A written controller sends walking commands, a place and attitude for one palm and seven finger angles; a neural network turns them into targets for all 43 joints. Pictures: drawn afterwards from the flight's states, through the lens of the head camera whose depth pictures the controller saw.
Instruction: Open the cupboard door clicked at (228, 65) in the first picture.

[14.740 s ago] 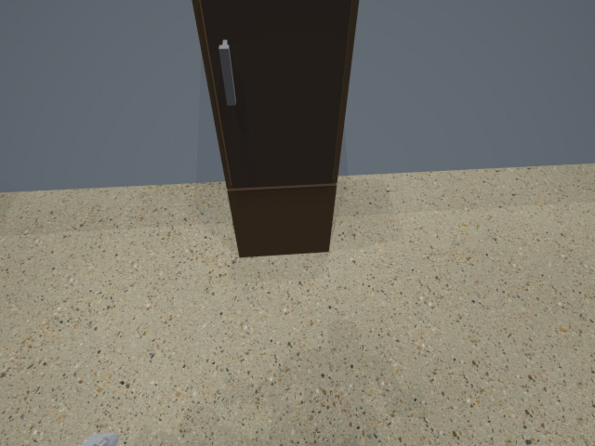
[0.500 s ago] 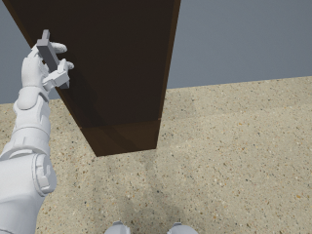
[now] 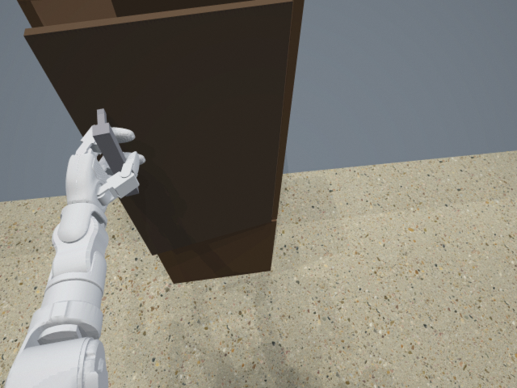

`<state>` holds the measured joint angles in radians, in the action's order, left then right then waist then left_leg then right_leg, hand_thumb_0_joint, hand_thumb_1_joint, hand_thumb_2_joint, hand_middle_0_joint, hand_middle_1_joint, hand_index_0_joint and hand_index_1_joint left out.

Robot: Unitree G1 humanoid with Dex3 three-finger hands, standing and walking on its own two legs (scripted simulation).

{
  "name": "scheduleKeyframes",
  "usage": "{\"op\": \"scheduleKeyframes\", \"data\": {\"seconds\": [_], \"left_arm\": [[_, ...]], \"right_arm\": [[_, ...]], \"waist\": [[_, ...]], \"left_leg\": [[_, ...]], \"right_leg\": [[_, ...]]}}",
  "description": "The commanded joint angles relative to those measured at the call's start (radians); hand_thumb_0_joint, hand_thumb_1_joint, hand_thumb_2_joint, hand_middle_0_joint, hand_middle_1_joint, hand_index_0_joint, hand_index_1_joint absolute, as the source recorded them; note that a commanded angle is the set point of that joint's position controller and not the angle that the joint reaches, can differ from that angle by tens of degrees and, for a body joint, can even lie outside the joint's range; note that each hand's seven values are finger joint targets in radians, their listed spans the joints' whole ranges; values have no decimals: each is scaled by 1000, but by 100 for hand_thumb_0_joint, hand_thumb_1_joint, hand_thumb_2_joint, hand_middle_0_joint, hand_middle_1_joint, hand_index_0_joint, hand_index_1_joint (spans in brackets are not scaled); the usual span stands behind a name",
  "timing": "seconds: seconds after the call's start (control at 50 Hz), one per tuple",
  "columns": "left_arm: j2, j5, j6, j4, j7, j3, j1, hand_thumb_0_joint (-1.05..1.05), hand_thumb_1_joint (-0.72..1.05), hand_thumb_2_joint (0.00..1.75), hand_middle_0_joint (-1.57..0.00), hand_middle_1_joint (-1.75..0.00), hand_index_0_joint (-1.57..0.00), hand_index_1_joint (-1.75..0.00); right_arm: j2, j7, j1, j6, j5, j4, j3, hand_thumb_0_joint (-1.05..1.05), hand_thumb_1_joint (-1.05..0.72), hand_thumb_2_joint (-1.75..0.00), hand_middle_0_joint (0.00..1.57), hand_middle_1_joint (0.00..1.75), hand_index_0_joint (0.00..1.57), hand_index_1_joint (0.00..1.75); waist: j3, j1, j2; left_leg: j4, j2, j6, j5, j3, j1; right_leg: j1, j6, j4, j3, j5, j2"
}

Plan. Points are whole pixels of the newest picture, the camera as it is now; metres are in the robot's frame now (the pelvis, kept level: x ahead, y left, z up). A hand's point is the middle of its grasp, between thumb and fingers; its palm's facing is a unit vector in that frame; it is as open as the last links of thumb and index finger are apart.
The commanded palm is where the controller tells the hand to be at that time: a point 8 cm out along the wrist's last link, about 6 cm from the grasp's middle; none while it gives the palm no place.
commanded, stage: pull the door open along its arc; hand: left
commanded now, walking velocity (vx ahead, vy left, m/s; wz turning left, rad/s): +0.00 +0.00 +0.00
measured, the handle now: (117, 154) +0.47 +0.22 +0.09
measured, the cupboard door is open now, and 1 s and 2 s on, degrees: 11 48 53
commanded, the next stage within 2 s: open thumb and fingers to let go in 0.56 s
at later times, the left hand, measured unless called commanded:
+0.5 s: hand (210, 246) +0.29 +0.06 +0.10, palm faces +0.40 -0.92 -0.02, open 6.2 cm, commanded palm +0.21 +0.08 +0.09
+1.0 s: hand (218, 250) +0.29 +0.05 +0.10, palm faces +0.47 -0.88 -0.03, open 8.9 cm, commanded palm +0.24 +0.08 +0.09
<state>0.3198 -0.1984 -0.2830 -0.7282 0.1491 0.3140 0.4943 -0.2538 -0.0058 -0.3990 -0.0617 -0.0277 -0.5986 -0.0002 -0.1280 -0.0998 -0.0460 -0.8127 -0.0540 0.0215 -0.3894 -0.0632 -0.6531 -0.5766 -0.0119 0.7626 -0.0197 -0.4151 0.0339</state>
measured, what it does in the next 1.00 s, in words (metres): shifts its weight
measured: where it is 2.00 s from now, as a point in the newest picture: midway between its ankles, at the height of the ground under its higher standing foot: outside the picture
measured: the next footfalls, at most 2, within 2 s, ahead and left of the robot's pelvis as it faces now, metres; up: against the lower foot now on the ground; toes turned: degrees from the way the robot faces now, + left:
none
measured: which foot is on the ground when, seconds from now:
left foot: down 0.00-1.00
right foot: down 0.00-1.00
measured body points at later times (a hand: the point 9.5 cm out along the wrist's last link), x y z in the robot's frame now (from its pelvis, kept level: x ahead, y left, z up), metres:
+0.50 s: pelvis +0.00 -0.03 +0.01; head +0.00 -0.04 +0.46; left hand +0.27 +0.11 +0.10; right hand +0.22 -0.21 -0.07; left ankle +0.00 +0.10 -0.71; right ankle -0.03 -0.12 -0.71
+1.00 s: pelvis +0.00 -0.06 +0.01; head +0.00 -0.09 +0.46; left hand +0.26 +0.09 +0.10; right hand +0.19 -0.26 -0.10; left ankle +0.00 +0.10 -0.70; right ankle -0.03 -0.12 -0.71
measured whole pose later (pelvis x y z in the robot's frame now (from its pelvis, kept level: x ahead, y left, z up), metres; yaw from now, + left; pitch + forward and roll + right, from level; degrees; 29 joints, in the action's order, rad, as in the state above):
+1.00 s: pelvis +0.00 -0.06 +0.01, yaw +6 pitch +3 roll +1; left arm -0.10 0.04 -0.02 -0.02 -0.58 -0.21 -0.07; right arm -0.20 0.01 -0.18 -0.08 0.05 -0.60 0.00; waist -0.08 0.00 -0.05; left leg -0.71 -0.02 -0.04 -0.34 0.04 -0.43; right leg -0.35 -0.08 0.73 -0.12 -0.45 0.01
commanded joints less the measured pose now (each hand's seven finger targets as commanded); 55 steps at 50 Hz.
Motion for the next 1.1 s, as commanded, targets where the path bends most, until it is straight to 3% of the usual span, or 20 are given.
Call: {"op": "scheduleKeyframes", "data": {"seconds": [0.0,0.02,0.04,0.06,0.12,0.14,0.18,0.22,0.24,0.26,0.32,0.34,0.42,0.5,0.62,0.64,0.7,0.82,1.04,1.08], "left_arm": [[84,-28,-44,408,-1,-58,98,0,90,90,-40,-135,-40,-135],[45,-92,-25,485,-154,75,105,0,90,90,-40,-135,-40,-135],[-26,-53,-8,518,-232,-20,47,0,90,90,-40,-135,-40,-135],[-70,-25,5,560,-301,-48,21,0,90,90,-40,-135,-40,-135],[-197,75,44,690,-476,-166,-65,0,90,90,-40,-135,-40,-135],[-228,112,62,725,-531,-201,-101,0,90,90,-40,-135,-40,-135],[-320,166,109,790,-631,-286,-135,0,90,90,-40,-135,-40,-135],[-388,222,155,846,-711,-360,-182,0,90,90,-40,-135,-40,-135],[-402,249,179,839,-732,-394,-211,0,90,90,-40,-135,-40,-135],[-427,265,196,859,-748,-425,-214,0,90,90,-40,-135,-40,-135],[-477,310,220,918,-768,-504,-249,0,90,90,-40,-135,-40,-135],[-486,317,224,926,-764,-523,-302,0,90,90,-40,-135,-40,-135],[-553,280,242,1026,-738,-594,-457,0,90,90,-40,-135,-40,-135],[-599,261,280,1128,-710,-654,-668,0,90,90,-40,-135,-40,-135],[-538,261,301,1029,-762,-568,-460,0,90,90,-40,-135,-40,-135],[-496,260,291,1011,-775,-533,-353,0,90,90,-40,-135,-40,-135],[-516,260,274,971,-771,-530,-406,0,69,81,-38,-133,-38,-133],[-512,272,226,981,-733,-559,-371,0,27,63,-35,-128,-35,-128],[-487,268,179,902,-730,-532,-301,0,-50,30,-30,-120,-30,-120],[-488,262,175,904,-731,-528,-297,0,-50,30,-30,-120,-30,-120]], "right_arm": [[-134,4,39,61,-13,143,50,0,-90,-90,20,30,20,30],[-103,2,85,77,-5,148,52,0,-90,-90,20,30,20,30],[-105,-4,102,92,1,147,45,0,-90,-90,20,30,20,30],[-99,-12,110,100,9,141,47,0,-90,-90,20,30,20,30],[-83,-32,146,101,36,144,46,0,-90,-90,20,30,20,30],[-80,-36,157,98,47,150,47,0,-90,-90,20,30,20,30],[-68,-41,199,84,59,161,44,0,-90,-90,20,30,20,30],[-58,-39,235,66,71,170,42,0,-90,-90,20,30,20,30],[-61,-34,236,53,76,171,42,0,-90,-90,20,30,20,30],[-56,-29,253,43,77,179,40,0,-90,-90,20,30,20,30],[-36,-14,282,18,82,189,36,0,-90,-90,20,30,20,30],[-32,-9,288,13,84,193,35,0,-90,-90,20,30,20,30],[-7,-13,345,-7,71,208,15,0,-90,-90,20,30,20,30],[7,-35,381,-5,67,228,4,0,-90,-90,20,30,20,30],[1,-12,412,0,78,187,-4,0,-90,-90,20,30,20,30],[0,-1,409,4,79,171,-4,0,-90,-90,20,30,20,30],[4,10,399,11,84,170,1,0,-90,-90,20,30,20,30],[-6,14,357,21,80,170,12,0,-90,-90,20,30,20,30],[-10,27,351,34,79,162,17,0,-90,-90,20,30,20,30],[-9,28,358,31,78,165,15,0,-90,-90,20,30,20,30]], "waist": [[-314,62,-10],[-301,146,32],[-265,116,17],[-265,108,17],[-284,112,1],[-291,108,45],[-268,106,47],[-261,106,42],[-234,90,104],[-217,87,115],[-203,83,117],[-191,84,157],[-162,103,76],[-152,123,73],[-75,105,130],[-57,91,171],[-110,115,182],[-140,94,143],[-133,99,181],[-140,100,168]], "left_leg": [[77,34,13,487,53,326],[87,44,4,455,49,276],[94,42,0,430,50,281],[95,40,-3,433,54,293],[92,35,-11,482,58,328],[88,33,-7,490,61,335],[95,34,-12,453,61,331],[103,33,-17,421,64,336],[103,33,-13,398,70,322],[111,33,-13,374,69,324],[109,39,-11,363,66,344],[109,38,-8,359,68,344],[116,45,-13,363,67,371],[103,48,-13,378,68,378],[81,71,-15,274,79,327],[80,74,-11,253,86,310],[87,82,-11,267,82,315],[95,78,-7,282,82,326],[102,78,-3,244,88,307],[106,79,-3,243,81,314]], "right_leg": [[151,-3,-65,-25,530,25],[177,-1,-78,-41,492,26],[169,-1,-75,-46,462,25],[160,-1,-69,-52,453,20],[168,-5,-51,-56,458,10],[179,-4,-53,-57,460,10],[188,-6,-57,-58,441,-1],[196,-12,-61,-59,412,-8],[199,-11,-78,-55,404,-10],[200,-10,-87,-54,394,-15],[223,-13,-108,-42,419,-25],[238,-11,-122,-37,430,-28],[281,-12,-135,-34,494,-41],[318,-6,-140,-38,582,-53],[249,11,-186,4,483,-75],[235,19,-203,19,450,-82],[279,27,-205,41,506,-95],[287,33,-186,46,568,-100],[268,31,-207,57,448,-101],[267,30,-206,54,446,-100]]}}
